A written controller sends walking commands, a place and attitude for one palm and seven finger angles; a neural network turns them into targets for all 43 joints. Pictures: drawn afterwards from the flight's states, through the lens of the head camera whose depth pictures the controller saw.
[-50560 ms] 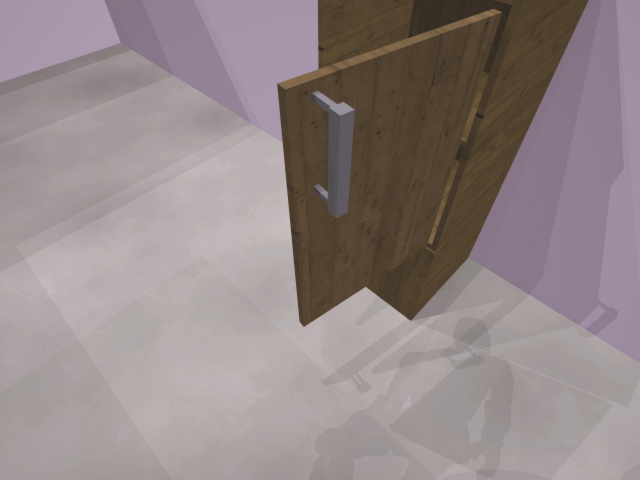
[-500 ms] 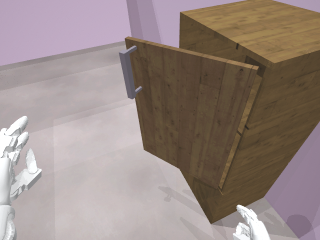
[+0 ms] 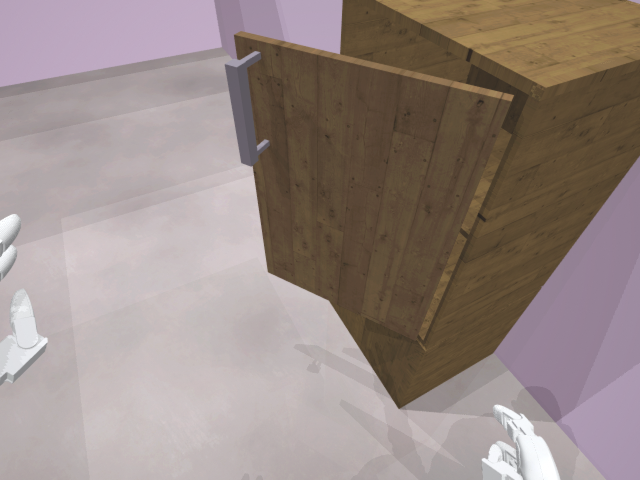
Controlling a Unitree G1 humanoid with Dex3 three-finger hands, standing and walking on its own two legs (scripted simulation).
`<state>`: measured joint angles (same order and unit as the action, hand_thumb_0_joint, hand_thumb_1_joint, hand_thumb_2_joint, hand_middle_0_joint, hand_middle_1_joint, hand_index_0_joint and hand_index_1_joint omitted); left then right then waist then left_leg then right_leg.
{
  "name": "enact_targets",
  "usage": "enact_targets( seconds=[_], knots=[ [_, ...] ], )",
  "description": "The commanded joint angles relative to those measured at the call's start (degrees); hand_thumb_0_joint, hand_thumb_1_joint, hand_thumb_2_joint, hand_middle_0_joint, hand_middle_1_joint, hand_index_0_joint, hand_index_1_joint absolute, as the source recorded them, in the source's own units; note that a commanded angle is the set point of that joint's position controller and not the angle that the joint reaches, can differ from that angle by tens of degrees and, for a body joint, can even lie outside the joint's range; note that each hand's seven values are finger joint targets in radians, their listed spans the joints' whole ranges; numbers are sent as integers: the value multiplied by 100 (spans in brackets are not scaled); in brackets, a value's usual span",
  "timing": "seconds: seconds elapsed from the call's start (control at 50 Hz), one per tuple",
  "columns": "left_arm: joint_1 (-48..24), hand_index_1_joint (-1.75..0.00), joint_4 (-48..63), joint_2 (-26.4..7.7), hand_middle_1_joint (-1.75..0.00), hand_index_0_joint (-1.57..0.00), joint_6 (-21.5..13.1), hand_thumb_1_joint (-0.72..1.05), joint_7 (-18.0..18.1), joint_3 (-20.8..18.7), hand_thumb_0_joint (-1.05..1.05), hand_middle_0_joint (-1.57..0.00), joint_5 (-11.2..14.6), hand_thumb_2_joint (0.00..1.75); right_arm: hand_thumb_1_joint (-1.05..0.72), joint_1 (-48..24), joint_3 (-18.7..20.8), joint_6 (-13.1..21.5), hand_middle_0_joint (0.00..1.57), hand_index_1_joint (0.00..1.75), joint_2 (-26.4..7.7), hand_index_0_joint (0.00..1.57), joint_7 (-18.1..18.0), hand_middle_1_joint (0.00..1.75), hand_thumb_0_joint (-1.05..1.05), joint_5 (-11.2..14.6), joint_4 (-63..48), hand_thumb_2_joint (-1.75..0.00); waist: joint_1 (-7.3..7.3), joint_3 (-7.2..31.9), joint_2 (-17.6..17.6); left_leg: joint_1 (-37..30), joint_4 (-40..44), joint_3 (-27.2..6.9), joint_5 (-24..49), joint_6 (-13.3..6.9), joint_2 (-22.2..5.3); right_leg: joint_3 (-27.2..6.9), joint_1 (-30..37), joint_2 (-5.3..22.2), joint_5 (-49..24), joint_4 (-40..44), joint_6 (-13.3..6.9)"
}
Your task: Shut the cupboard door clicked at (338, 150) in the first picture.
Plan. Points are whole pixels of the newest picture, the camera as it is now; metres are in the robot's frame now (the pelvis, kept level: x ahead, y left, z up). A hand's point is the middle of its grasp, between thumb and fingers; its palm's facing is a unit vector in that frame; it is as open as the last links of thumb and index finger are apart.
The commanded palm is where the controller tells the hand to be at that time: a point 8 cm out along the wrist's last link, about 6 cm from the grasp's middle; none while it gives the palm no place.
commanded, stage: step back with the hand held close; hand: left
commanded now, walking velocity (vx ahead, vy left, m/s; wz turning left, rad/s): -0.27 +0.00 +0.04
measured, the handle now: (251, 111) +0.63 +0.16 +0.15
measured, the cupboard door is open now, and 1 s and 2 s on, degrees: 33 33 33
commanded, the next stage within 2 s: stop stepping back and stand still in 1.26 s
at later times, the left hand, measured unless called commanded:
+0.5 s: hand (2, 397) +0.15 +0.27 +0.17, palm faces +0.47 -0.76 -0.46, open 7.4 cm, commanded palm +0.08 +0.30 +0.18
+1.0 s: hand (33, 455) +0.11 +0.22 +0.17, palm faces +0.30 -0.83 -0.47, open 7.4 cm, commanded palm +0.03 +0.28 +0.18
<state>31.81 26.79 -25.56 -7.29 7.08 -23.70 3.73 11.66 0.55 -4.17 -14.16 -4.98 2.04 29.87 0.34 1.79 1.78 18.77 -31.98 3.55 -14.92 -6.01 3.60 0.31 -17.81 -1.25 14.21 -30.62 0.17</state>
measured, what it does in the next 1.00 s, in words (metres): walks backwards: right foot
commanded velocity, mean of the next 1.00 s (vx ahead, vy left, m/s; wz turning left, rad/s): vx -0.37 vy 0.00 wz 0.02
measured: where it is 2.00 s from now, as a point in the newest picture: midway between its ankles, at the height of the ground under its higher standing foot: outside the picture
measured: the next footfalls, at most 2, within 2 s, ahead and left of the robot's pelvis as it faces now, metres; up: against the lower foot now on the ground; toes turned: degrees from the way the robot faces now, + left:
right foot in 0.88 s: -0.12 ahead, -0.14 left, +0.00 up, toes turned +2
left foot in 1.26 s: -0.17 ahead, +0.09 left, +0.00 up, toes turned +1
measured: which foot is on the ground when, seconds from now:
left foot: down 0.00-1.00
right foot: down 0.00-0.70, up 0.72-0.86, down 0.88-1.00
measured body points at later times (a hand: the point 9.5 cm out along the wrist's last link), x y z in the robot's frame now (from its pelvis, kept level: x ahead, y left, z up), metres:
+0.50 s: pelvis -0.05 +0.00 -0.02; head -0.05 +0.02 +0.43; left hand +0.12 +0.31 +0.19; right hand +0.11 -0.25 -0.09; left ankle +0.02 +0.05 -0.73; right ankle +0.02 -0.12 -0.73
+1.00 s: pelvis -0.11 -0.02 +0.00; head -0.06 +0.01 +0.44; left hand +0.09 +0.26 +0.19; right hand +0.11 -0.24 -0.07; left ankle +0.02 +0.05 -0.73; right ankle -0.16 -0.15 -0.73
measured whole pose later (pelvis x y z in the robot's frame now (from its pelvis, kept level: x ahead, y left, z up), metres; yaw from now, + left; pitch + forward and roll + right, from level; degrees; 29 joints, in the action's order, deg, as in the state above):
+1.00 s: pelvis -0.11 -0.02 +0.00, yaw +0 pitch +5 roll -3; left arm 30.2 34.5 -27.0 -13.1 5.7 -24.2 3.8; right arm 4.2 -0.7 4.1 -9.5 -1.8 -0.2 33.7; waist 0.1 -1.5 -0.8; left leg 29.6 -26.1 2.9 -1.2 -4.0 -1.2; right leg -1.1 -13.1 -4.6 18.7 -27.0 0.2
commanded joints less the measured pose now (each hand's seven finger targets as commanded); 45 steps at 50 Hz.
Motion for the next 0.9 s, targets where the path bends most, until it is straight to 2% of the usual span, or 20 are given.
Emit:
enact_targets(
  seconds=[0.0, 0.02, 0.1, 0.12, 0.14, 0.28, 0.32, 0.34, 0.4, 0.42, 0.48, 0.52, 0.58, 0.62, 0.66, 0.72, 0.74, 0.82, 0.84, 0.88],
  knots=[
    [-327, -30, 1169, -925, -30, -20, -489, 90, 143, -794, 0, -20, -63, 90, -90, -512, 281, 371, 20, 30, -800, 20, -89, 30, 0, -50, -884, -90, 17, 324, 377, 1581, 1368, -1567, -891, -27, -1239, -616, 1424, 343, -684, -362, -52],
    [-358, -30, 1208, -1108, -30, -20, -528, 90, 156, -988, 0, -20, -109, 90, -90, -526, 297, 411, 20, 30, -841, 20, -98, 30, 0, -65, -863, -90, 51, 306, 401, 1791, 1506, -1670, -1142, -61, -1275, -567, 1593, 277, -681, -441, -30],
    [-627, -30, 1284, -889, -30, -20, -643, 90, 141, -843, 0, -20, -172, 90, -90, -428, 285, 531, 20, 30, -817, 20, -97, 30, 0, -92, -846, -90, 15, 183, 524, 2381, 1709, -1827, -1986, -154, -1400, -505, 1848, 168, -524, -816, -1],
    [-647, -30, 1297, -1071, -30, -20, -675, 90, 144, -1034, 0, -20, -216, 90, -90, -435, 311, 572, 20, 30, -861, 20, -89, 30, 0, -110, -810, -90, 45, 233, 483, 2422, 1755, -1871, -2081, -159, -1420, -481, 1945, 139, -522, -844, 12],
    [-681, -30, 1291, -840, -30, -20, -692, 90, 120, -820, 0, -20, -188, 90, -90, -408, 278, 582, 20, 30, -784, 20, -84, 30, 0, -102, -818, -90, 20, 219, 360, 2468, 1697, -1842, -2135, -156, -1411, -475, 1917, 174, -471, -871, 4],
    [-853, -30, 1299, -797, -30, -20, -817, 90, 122, -848, 0, -20, -281, 90, -90, -342, 313, 691, 20, 30, -819, 20, -17, 30, 0, -135, -731, -90, -2, 65, 324, 2839, 1521, -1826, -2670, -162, -1381, -635, 1779, 210, -95, -978, -74],
    [-788, -30, 1187, -974, -30, -20, -825, 90, 143, -1018, 0, -20, -309, 90, -90, -357, 331, 683, 20, 30, -834, 20, -4, 30, 0, -160, -668, -90, 8, 22, 152, 2967, 1397, -1822, -2661, -156, -1369, -767, 1711, 256, 19, -933, -127],
    [-864, -30, 1292, -764, -30, -20, -852, 90, 127, -811, 0, -20, -289, 90, -90, -357, 304, 676, 20, 30, -772, 20, 8, 30, 0, -150, -680, -90, -18, 17, 98, 2922, 1294, -1763, -2605, -129, -1322, -805, 1595, 312, 45, -906, -151],
    [-799, -30, 1301, -852, -30, -20, -914, 90, 157, -920, 0, -20, -301, 90, -90, -359, 321, 687, 20, 30, -767, 20, 31, 30, 0, -163, -658, -90, -27, 66, 109, 2986, 1008, -1673, -2705, -110, -1234, -1106, 1423, 439, 302, -751, -233],
    [-741, -30, 1345, -1033, -30, -20, -949, 90, 170, -1109, 0, -20, -336, 90, -90, -348, 348, 699, 20, 30, -790, 20, 43, 30, 0, -184, -625, -90, -12, 138, 34, 2889, 922, -1665, -2596, -69, -1180, -1213, 1393, 533, 322, -584, -274],
    [-603, -30, 1543, -970, -30, -20, -1016, 90, 200, -981, 0, -20, -261, 90, -90, -312, 310, 709, 20, 30, -680, 20, 81, 30, 0, -163, -601, -90, -68, 315, -204, 2139, 320, -1472, -1923, 90, -931, -1577, 671, 886, 350, -71, -432],
    [-471, -30, 1655, -1164, -30, -20, -1059, 90, 253, -1151, 0, -20, -263, 90, -90, -290, 325, 733, 20, 30, -707, 20, 81, 30, 0, -185, -551, -90, -79, 397, -100, 1838, 315, -1509, -1621, 141, -931, -1547, 479, 937, 316, 26, -478],
    [-318, -30, 1661, -1039, -30, -20, -1125, 90, 258, -1133, 0, -20, -239, 90, -90, -346, 304, 783, 20, 30, -730, 20, 28, 30, 0, -169, -570, -90, -83, 486, 372, 2200, 1020, -1755, -1916, -15, -1268, -917, 977, 379, 183, -592, -219],
    [-393, -30, 1572, -1101, -30, -20, -1154, 90, 236, -1301, 0, -20, -273, 90, -90, -452, 345, 865, 20, 30, -821, 20, -36, 30, 0, -215, -573, -90, -21, 341, 928, 3098, 1888, -2296, -2621, -229, -1760, -455, 1810, -90, -98, -1491, -39],
    [-498, -30, 1448, -972, -30, -20, -1117, 90, 175, -1183, 0, -20, -219, 90, -90, -404, 365, 896, 20, 30, -749, 20, -46, 30, 0, -244, -496, -90, -11, 304, 771, 2983, 2003, -2432, -2134, -310, -2032, -390, 1832, -249, 166, -1781, 25],
    [-305, -30, 1310, -954, -30, -20, -1149, 90, 99, -1142, 0, -20, -167, 90, -90, -337, 404, 1018, 20, 30, -746, 20, -4, 30, 0, -280, -370, -90, 0, 282, 487, 1905, 1759, -2336, -1062, -232, -1939, -394, 1228, -259, 483, -1076, 4],
    [-310, -30, 1370, -716, -30, -20, -1156, 90, 53, -844, 0, -20, -89, 90, -90, -383, 337, 1045, 20, 30, -657, 20, 30, 30, 0, -276, -322, -90, -12, 292, 371, 1375, 1623, -2236, -318, -158, -1839, -362, 890, -242, 512, -685, 8],
    [-376, -30, 1838, -919, -30, -20, -1204, 90, 42, -798, 0, -20, -73, 90, -90, -372, 344, 1172, 20, 30, -667, 20, 136, 30, 0, -271, -31, -90, 51, 1362, 915, -1041, 1013, -1730, 2957, 62, -1611, -299, 338, -164, -177, 277, 107],
    [-391, -30, 1964, -777, -30, -20, -1172, 90, 20, -618, 0, -20, -20, 90, -90, -390, 312, 1170, 20, 30, -597, 20, 160, 30, 0, -257, -29, -90, 48, 1717, 918, -1574, 894, -1611, 3724, 115, -1576, -208, 256, -208, -126, 310, 143],
    [-263, -30, 2113, -999, -30, -20, -1110, 90, 34, -805, 0, -20, 26, 90, -90, -418, 339, 1128, 20, 30, -594, 20, 202, 30, 0, -225, -94, -90, 27, 2158, 933, -2142, 784, -1399, 4099, 117, -1589, -205, 187, -216, -63, 331, 253]
  ],
)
